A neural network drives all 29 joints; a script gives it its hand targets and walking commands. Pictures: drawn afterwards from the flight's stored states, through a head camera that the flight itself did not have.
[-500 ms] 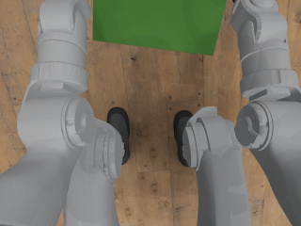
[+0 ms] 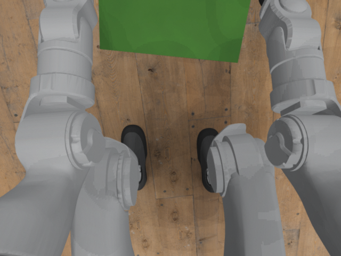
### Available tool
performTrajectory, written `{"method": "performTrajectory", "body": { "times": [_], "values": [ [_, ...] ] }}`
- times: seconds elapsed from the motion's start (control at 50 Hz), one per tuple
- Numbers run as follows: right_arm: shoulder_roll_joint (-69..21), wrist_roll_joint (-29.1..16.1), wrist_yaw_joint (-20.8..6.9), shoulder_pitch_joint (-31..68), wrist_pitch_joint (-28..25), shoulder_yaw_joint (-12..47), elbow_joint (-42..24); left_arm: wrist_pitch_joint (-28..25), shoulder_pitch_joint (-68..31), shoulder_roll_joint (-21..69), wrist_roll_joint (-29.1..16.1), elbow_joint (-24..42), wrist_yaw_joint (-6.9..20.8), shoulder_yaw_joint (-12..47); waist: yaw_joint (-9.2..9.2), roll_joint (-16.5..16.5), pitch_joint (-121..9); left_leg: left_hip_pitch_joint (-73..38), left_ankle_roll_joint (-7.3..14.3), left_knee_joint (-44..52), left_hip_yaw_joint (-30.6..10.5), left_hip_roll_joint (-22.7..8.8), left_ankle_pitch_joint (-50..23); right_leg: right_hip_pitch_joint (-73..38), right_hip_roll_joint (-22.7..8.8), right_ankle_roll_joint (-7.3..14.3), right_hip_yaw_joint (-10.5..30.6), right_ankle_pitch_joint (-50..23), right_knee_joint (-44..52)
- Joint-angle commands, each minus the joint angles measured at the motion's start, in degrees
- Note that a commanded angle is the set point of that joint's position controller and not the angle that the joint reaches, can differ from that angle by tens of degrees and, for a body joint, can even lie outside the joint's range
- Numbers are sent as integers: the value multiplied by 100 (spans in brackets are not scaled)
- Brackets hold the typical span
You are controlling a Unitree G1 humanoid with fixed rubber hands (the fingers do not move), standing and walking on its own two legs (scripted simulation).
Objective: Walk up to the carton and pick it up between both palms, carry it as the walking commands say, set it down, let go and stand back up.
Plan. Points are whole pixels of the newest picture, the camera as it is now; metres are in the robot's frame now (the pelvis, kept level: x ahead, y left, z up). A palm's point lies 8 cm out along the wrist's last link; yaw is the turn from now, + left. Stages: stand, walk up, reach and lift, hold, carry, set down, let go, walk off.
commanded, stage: set down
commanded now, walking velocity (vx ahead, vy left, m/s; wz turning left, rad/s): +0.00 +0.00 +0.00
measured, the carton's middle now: out of the picture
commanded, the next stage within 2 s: none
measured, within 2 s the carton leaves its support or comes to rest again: rests again in 0.40 s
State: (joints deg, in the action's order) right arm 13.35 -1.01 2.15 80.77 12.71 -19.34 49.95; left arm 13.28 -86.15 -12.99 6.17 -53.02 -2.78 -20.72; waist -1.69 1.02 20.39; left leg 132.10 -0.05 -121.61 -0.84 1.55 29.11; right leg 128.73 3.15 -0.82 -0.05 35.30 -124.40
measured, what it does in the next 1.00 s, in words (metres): stands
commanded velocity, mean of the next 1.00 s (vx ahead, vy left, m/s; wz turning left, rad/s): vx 0.00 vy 0.00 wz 0.00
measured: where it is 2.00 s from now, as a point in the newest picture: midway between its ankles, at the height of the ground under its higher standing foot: (173, 169)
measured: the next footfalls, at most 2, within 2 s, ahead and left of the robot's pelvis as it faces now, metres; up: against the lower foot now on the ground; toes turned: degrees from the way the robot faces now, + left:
none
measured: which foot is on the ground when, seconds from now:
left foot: down 0.00-1.00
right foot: down 0.00-1.00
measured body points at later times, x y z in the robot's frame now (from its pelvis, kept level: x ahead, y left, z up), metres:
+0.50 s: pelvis +0.00 +0.00 -0.01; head +0.38 -0.01 +0.23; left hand +0.58 +0.14 -0.18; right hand +0.56 -0.17 -0.19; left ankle +0.12 +0.12 -0.35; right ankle +0.10 -0.12 -0.35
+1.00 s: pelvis +0.00 +0.00 -0.01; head +0.38 -0.01 +0.23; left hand +0.56 +0.16 -0.20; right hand +0.54 -0.20 -0.20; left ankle +0.12 +0.12 -0.35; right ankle +0.10 -0.12 -0.35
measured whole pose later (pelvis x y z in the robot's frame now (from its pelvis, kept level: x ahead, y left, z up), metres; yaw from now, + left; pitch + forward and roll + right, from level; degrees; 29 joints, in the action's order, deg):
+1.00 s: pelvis +0.00 +0.00 -0.01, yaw +0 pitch +39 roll -1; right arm 17.4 -8.5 6.8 78.2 4.5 -14.0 57.9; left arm 5.2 -82.4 -18.7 -7.9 -61.1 -6.2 -10.0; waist -1.8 1.1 20.3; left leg 132.2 -0.3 -123.6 -0.8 1.6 30.2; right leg 128.7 3.2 -0.9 -0.1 36.4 -126.4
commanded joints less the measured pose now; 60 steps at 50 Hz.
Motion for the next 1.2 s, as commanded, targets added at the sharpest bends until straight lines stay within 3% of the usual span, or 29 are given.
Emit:
{"method": "performTrajectory", "body": {
  "times": [0.0, 0.26, 0.32, 0.44, 0.56, 0.66, 0.68, 0.72, 0.82, 0.96, 1.04, 1.08, 1.16, 1.18],
  "values": [
    [-4739, -175, -1344, 2579, -163, 2039, -62, -161, -1772, 4662, -716, -560, 1474, 2142, -229, -103, -5767, -3214, 92, 222, 194, 399, -1516, -2342, 286, -33, -253, -1865, 814],
    [-4672, -31, -1293, 2377, -233, 1859, 76, -236, -1626, 4544, -646, -606, 1459, 2042, -287, -97, -5622, -3158, 75, 141, 169, 397, -1575, -2339, 301, -44, -234, -1950, 736],
    [-4637, -36, -1275, 2358, -255, 1827, 116, -264, -1604, 4390, -613, -625, 1427, 1998, -224, -124, -5627, -3210, 79, 141, 143, 393, -1609, -2316, 294, -59, -254, -1951, 695],
    [-4058, 30, -1091, 2206, -387, 1639, 145, -371, -1581, 3831, -629, -625, 1271, 1883, -276, -100, -5786, -3254, 31, 67, 161, 364, -1669, -2453, 269, -81, -235, -2046, 642],
    [-2540, 157, -644, 1891, -597, 1133, 265, -577, -1396, 2331, -641, -699, 828, 1615, -351, -93, -6002, -3549, -54, 91, 163, 282, -1668, -2675, 213, -168, -253, -2088, 628],
    [633, 152, 262, 1115, -899, 404, 441, -886, -876, -691, -755, -651, -77, 1144, -438, -53, -6449, -4000, -192, 157, 165, 171, -1848, -3058, 117, -239, -225, -2260, 773],
    [899, 117, 407, 1185, -953, 402, 430, -924, -960, -903, -873, -628, -211, 1227, -509, -46, -6633, -4068, -208, 140, 141, 168, -1908, -3136, 85, -257, -221, -2309, 790],
    [982, -154, 555, 1319, -1046, 597, 372, -1013, -1157, -1102, -1189, -507, -355, 1470, -456, -41, -6983, -4222, -194, 91, 84, 177, -2147, -3210, 31, -242, -215, -2486, 737],
    [1252, -714, 628, 1527, -1123, 972, 254, -1129, -1448, -1601, -1674, -272, -460, 1606, -254, -69, -7285, -4302, -135, 3, 43, 133, -2369, -3051, -36, -186, -168, -2555, 645],
    [1524, -963, 570, 1508, -1089, 1078, 307, -1090, -1515, -1881, -1838, -133, -433, 1640, -270, -28, -7613, -4486, -109, -75, -6, 55, -2453, -2961, -75, -141, -148, -2547, 585],
    [1550, -1051, 562, 1527, -1036, 1138, 103, -1055, -1522, -2024, -1880, 43, -449, 1643, -256, -64, -8013, -4711, -85, -62, 38, 34, -2467, -3154, -61, -147, -181, -2573, 610],
    [1595, -1098, 588, 1544, -1003, 1137, -227, -1025, -1550, -2105, -1892, 447, -475, 1609, -248, -96, -8571, -4976, -83, -38, 62, 55, -2574, -3463, -37, -139, -188, -2722, 647],
    [1848, -1276, 744, 1925, -748, 1224, -1244, -747, -1868, -2314, -2142, 1469, -578, 1813, -454, -53, -10695, -6291, -121, 123, 196, 111, -2759, -4489, 39, -102, -394, -2805, 821],
    [1900, -1265, 761, 1979, -626, 1246, -1196, -627, -1885, -2224, -2208, 1381, -578, 1925, -519, -25, -10671, -6420, -130, 226, 213, 97, -2592, -4512, 31, -61, -414, -2564, 920]
  ]
}}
